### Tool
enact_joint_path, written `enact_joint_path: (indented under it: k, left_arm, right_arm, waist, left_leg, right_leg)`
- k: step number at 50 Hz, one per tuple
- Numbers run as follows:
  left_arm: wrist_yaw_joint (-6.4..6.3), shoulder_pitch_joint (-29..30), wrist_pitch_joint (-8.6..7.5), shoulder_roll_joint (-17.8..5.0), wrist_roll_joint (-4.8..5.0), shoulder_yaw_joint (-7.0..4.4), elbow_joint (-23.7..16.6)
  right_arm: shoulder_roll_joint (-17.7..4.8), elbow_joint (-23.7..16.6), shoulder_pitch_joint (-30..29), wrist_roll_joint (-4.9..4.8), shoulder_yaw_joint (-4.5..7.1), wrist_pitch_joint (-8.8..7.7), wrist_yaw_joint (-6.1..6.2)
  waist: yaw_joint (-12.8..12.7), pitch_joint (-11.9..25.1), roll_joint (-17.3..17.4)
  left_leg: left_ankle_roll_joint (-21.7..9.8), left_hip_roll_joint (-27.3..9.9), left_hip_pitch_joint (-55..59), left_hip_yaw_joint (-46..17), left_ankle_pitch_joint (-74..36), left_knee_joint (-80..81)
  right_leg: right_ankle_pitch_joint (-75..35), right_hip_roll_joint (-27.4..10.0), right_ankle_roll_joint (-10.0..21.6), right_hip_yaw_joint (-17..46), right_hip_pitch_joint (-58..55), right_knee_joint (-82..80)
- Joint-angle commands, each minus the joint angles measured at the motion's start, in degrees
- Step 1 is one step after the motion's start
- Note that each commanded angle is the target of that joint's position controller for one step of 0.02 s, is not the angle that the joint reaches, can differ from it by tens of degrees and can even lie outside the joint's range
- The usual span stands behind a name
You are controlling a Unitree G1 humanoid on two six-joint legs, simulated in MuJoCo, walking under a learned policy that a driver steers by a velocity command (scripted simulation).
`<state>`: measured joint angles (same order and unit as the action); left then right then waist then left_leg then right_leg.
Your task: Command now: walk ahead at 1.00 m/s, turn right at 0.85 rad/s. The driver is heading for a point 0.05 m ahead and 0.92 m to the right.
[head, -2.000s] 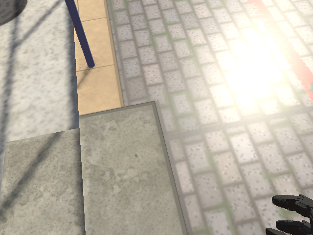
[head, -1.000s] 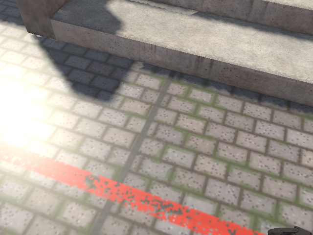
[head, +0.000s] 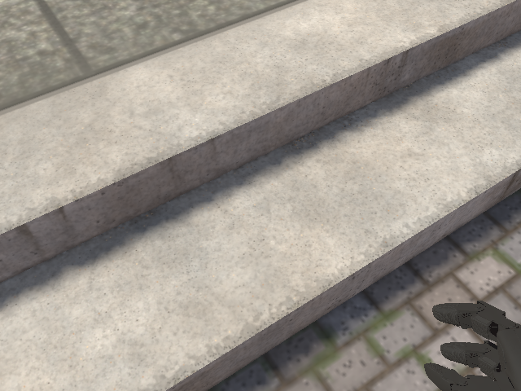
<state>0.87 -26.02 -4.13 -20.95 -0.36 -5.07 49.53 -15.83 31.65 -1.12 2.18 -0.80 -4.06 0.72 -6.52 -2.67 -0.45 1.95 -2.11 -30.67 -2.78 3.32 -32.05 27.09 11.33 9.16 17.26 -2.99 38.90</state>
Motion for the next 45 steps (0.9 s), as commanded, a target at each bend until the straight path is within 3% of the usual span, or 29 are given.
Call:
enact_joint_path:
  k: [1, 2, 3, 4, 8, 13, 15, 16, 18, 19, 20, 21, 22, 24, 26, 27, 30, 32, 33, 34, 36, 38, 39, 40, 41, 42, 43, 44, 45]
  left_arm:
    - [-0.43, 2.9, -1.99, 1.1, 1.53, 1.98, -10.4]
    - [-0.87, 5.2, -0.92, -2.5, -0.56, 1.94, -7.6]
    - [-0.1, 9.3, -0.31, -3.2, -1.76, 1.81, -7.5]
    - [0.69, 12.6, 0.11, -2.4, -2.58, 1.96, -8.0]
    - [2.42, 17.6, 1.36, 2.8, -3.12, 3.98, -12.1]
    - [4.26, 30.1, 0.74, 2.3, -2.47, 5.75, -18.0]
    - [4.13, 31.0, 0.73, 2.1, -2.1, 5.9, -17.9]
    - [3.64, 29.3, 0.65, 1.1, -2.27, 5.6, -17.1]
    - [2.24, 15.4, 0.61, -1.8, -2.56, 4.21, -12.2]
    - [1.38, 3.2, 0.73, -3.5, -2.69, 3.03, -7.9]
    - [0.36, -3.1, 0.88, -6.6, -3.34, 1.58, -4.9]
    - [-0.84, -2.3, 1.15, -12.1, -3.59, 0.39, -5.7]
    - [-1.31, -2.2, 1.98, -13.0, -3.15, -0.76, -6.4]
    - [-1.34, 3.1, 1.37, -6.5, -1.92, 0.31, -4.7]
    - [-0.76, 1.9, 0.14, 0.2, -0.81, 2.64, -1.6]
    - [-0.43, -0.3, -0.34, 2.2, -0.75, 3.45, 0.6]
    - [-0.33, -0.3, -1.46, 3.3, -1.18, 4.59, 4.0]
    - [-1.37, 5.1, -1.04, 2.8, -0.43, 5.33, 3.1]
    - [-2.14, 3.6, -0.84, 2.5, -0.04, 5.23, 3.4]
    - [-2.11, 2.3, -1.34, 2.2, 0.01, 4.72, 2.7]
    - [-2.61, -0.2, -0.72, -1.2, 0.81, 2.81, 2.2]
    - [-2.75, 0.9, -0.64, -6.7, 0.84, -0.01, -0.3]
    - [-2.31, 4.2, -0.99, -8.4, 1.6, -1.31, -1.7]
    - [-1.82, 8.3, -1.85, -6.4, 2.07, -2.02, -5.0]
    - [-1.23, 3.8, -1.2, 0.3, 1.79, -1.28, -9.7]
    - [4.84, -11.5, -0.73, 2.8, -2.3, -0.58, -2.9]
    - [5.31, -3.7, -0.58, 0.4, -0.13, -2.17, -4.0]
    - [3.9, -2.7, -0.41, 2.6, -0.98, -0.66, -4.8]
    - [2.48, -0.6, -0.4, 5.0, -3.65, 1.13, -5.9]
  right_arm:
    - [-19.8, 5.6, 29.2, 2.22, 7.64, -0.17, 1.36]
    - [-12.4, 3.8, 21.0, 1.42, 6.82, 0.09, 0.63]
    - [-7.8, 4.2, 18.2, 0.81, 5.75, 0.23, 0.12]
    - [-6.3, 5.8, 18.5, 1.06, 5.33, 0.07, -0.2]
    - [-4.8, 12.7, 23.1, -0.03, 4.35, -2.42, -1.45]
    - [-8.1, 14.5, 22.4, -1.29, 4.7, -3.03, -1.99]
    - [-11.0, 15.3, 24.3, -1.21, 5.06, -2.93, -2.22]
    - [-12.6, 15.6, 24.8, -1.34, 5.35, -2.87, -1.93]
    - [-13.7, 15.6, 23.8, -1.53, 5.36, -2.0, -0.77]
    - [-13.0, 14.6, 21.2, -1.95, 5.17, -1.11, -0.47]
    - [-10.8, 13.7, 20.9, -1.84, 4.79, -0.83, -0.77]
    - [-1.7, 11.7, 24.6, -1.59, 2.94, -0.84, -1.36]
    - [-5.5, 9.3, 26.4, -3.62, 3.47, -0.78, -0.67]
    - [-3.2, 8.0, 20.2, -1.7, 2.45, -0.71, -0.17]
    - [1.9, 5.8, 16.5, 0.51, 0.89, 0.34, -0.08]
    - [4.7, 3.6, 13.1, 0.28, 0.02, 1.11, 0.11]
    - [12.0, -5.2, -0.9, 0.43, -3.48, 2.45, 1.24]
    - [8.8, -8.8, -4.5, 0.61, -4.15, 2.31, 1.51]
    - [7.5, -9.4, -6.7, 0.34, -3.99, 2.49, 1.46]
    - [5.4, -8.3, -4.7, 0.84, -3.15, 3.32, 1.44]
    - [7.2, -5.9, 0.9, 1.36, -3.33, 4.52, 1.86]
    - [3.5, -4.0, 11.3, -1.33, -1.54, 4.46, 2.86]
    - [0.2, -1.0, 20.3, -1.72, 0.36, 4.13, 2.85]
    - [-5.0, 0.4, 24.8, -0.69, 2.31, 2.59, 2.43]
    - [-7.2, -0.8, 17.7, -0.49, 2.9, 3.03, 2.3]
    - [-1.9, 0.1, 29.8, 3.14, 0.56, 2.07, -3.29]
    - [1.5, 3.0, 19.1, 2.3, 0.18, 0.37, -6.2]
    - [4.9, 4.9, 10.6, 0.71, -0.31, -1.13, -6.89]
    - [10.3, 6.3, 6.0, -1.6, -1.2, -3.35, -4.94]
  waist:
    - [11.6, 24.8, 27.1]
    - [10.7, 16.5, 15.8]
    - [10.4, 9.8, 7.4]
    - [10.2, 6.1, 2.2]
    - [6.9, 0.3, 2.9]
    - [6.5, -2.8, 4.0]
    - [6.1, -1.7, 4.2]
    - [4.9, 0.5, 5.8]
    - [-2.3, 8.6, 9.0]
    - [-8.1, 13.2, 8.4]
    - [-8.6, 16.0, 4.5]
    - [-1.4, 17.9, -10.8]
    - [-2.2, 26.4, -10.8]
    - [2.4, 9.0, -2.4]
    - [6.4, 5.8, -0.4]
    - [7.1, 4.8, -2.8]
    - [10.4, -3.3, -2.3]
    - [12.9, -5.9, 0.7]
    - [10.9, -6.2, 1.1]
    - [9.9, -2.1, 4.2]
    - [9.6, 8.8, 1.2]
    - [14.9, 16.2, -11.3]
    - [19.2, 20.0, -12.2]
    - [21.8, 23.7, 1.4]
    - [12.6, 29.4, 20.9]
    - [15.8, 31.8, 24.2]
    - [9.3, 11.4, 6.2]
    - [5.2, 14.1, -2.9]
    - [3.1, 14.3, -5.3]
  left_leg:
    - [-10.1, -24.8, 56.4, -47.2, 33.3, 15.2]
    - [-11.1, -21.9, 47.6, -44.1, 43.4, 17.0]
    - [-11.3, -19.0, 39.2, -34.4, 37.7, 16.9]
    - [-10.8, -16.8, 33.2, -27.6, 27.8, 17.2]
    - [-10.3, -14.9, 25.2, -12.7, 2.2, 20.2]
    - [-7.0, -9.0, 17.0, 6.3, -15.3, 29.3]
    - [-7.1, -10.1, 21.0, 8.0, -37.0, 27.4]
    - [-6.5, -10.3, 25.0, 9.0, -48.4, 23.5]
    - [-6.1, -11.6, 29.4, 9.9, -62.0, 6.0]
    - [-6.0, -10.1, 25.2, 10.1, -59.7, -8.5]
    - [-5.3, -4.9, 12.5, 9.6, -29.2, -27.9]
    - [-4.3, 3.1, -5.0, 7.0, 26.0, -54.2]
    - [-6.0, 5.1, -14.2, -3.2, 22.5, -67.2]
    - [-6.3, 1.2, -24.8, 2.1, 17.8, -76.8]
    - [-6.2, 0.8, -28.4, 5.1, 21.9, -90.8]
    - [-6.7, 2.2, -34.1, 5.9, 25.8, -102.3]
    - [-7.7, 2.0, -47.4, 4.0, 29.5, -105.3]
    - [-4.8, 0.6, -36.2, 7.1, 26.9, -78.9]
    - [-3.3, 2.0, -31.1, 10.6, 25.0, -72.2]
    - [-3.1, 1.9, -22.0, 11.8, 19.1, -66.0]
    - [-5.1, 5.2, -5.2, 12.7, 15.1, -50.9]
    - [-5.9, 6.8, 11.3, 6.2, 13.8, -31.2]
    - [-7.6, 6.4, 17.9, 1.6, 12.9, -23.0]
    - [-12.5, -4.2, 30.0, -9.8, -5.0, -12.1]
    - [-22.1, -23.8, 33.1, -35.0, -45.7, -4.5]
    - [-33.6, -29.1, 22.0, -50.1, -39.2, 4.3]
    - [-28.8, -22.0, 11.7, -36.1, -29.2, -0.6]
    - [-24.5, -21.4, 10.1, -23.3, -21.2, -2.3]
    - [-18.5, -16.4, 12.3, -12.3, -19.6, -2.7]
  right_leg:
    - [-0.1, -1.3, -2.3, -6.8, 44.2, 41.9]
    - [-7.1, -7.6, -1.5, -7.8, 46.3, 42.3]
    - [-11.5, -9.8, -2.1, -9.4, 45.1, 39.9]
    - [-12.1, -10.9, -2.5, -9.8, 43.5, 37.9]
    - [-10.9, -12.0, -3.2, -7.3, 45.6, 32.2]
    - [-23.6, -10.5, -3.5, -18.1, 33.6, 3.5]
    - [-24.9, -8.7, -2.6, -21.2, 27.6, -0.6]
    - [-24.1, -7.3, -2.0, -21.6, 25.2, -2.3]
    - [-22.0, -6.2, 0.3, -20.3, 13.5, -4.5]
    - [-26.0, -6.5, 1.2, -20.2, 0.8, -9.4]
    - [-21.6, -11.0, 0.7, -15.8, -12.4, -8.8]
    - [-24.5, -26.3, 1.2, 5.4, -19.9, -7.4]
    - [-19.8, -31.8, 6.1, 21.6, -24.2, -17.2]
    - [-15.2, -26.2, 6.5, 10.9, -9.0, -20.0]
    - [-31.7, -22.7, 6.4, 5.8, 3.3, -18.2]
    - [-34.1, -23.3, 7.1, 6.0, 7.1, -18.4]
    - [-27.2, -22.6, 3.9, 3.2, 22.0, -22.9]
    - [-30.1, -17.5, 2.4, 0.0, 33.4, -31.4]
    - [-41.8, -16.6, 3.6, 0.0, 35.0, -33.8]
    - [-57.2, -16.3, 2.6, -2.4, 32.9, -33.1]
    - [-89.6, -14.1, -0.5, -8.7, 21.9, -27.5]
    - [-109.0, -16.6, -2.5, -3.2, 12.8, -10.3]
    - [-109.4, -17.6, -3.3, -1.0, 9.5, 2.2]
    - [-61.4, -10.1, -5.9, -5.2, 17.1, 24.7]
    - [-1.3, 1.0, -10.1, -10.2, 30.3, 54.3]
    - [-13.7, 0.0, -8.9, 7.3, 36.7, 70.2]
    - [-14.3, -2.7, -10.2, 4.0, 46.8, 73.1]
    - [-13.2, -6.9, -10.1, -1.3, 48.2, 64.7]
    - [-13.0, -12.6, -10.7, -4.6, 47.8, 51.2]
